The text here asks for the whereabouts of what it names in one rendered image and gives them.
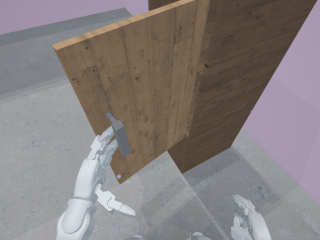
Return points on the handle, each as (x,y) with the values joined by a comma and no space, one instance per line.
(120,135)

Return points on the cupboard door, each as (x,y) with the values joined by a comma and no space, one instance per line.
(142,70)

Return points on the right robot hand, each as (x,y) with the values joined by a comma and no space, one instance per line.
(253,226)

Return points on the left robot forearm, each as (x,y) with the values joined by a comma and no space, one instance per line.
(77,222)

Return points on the robot right shin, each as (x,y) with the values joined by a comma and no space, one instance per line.
(197,233)

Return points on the left robot hand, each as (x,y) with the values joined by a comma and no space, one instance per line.
(92,170)

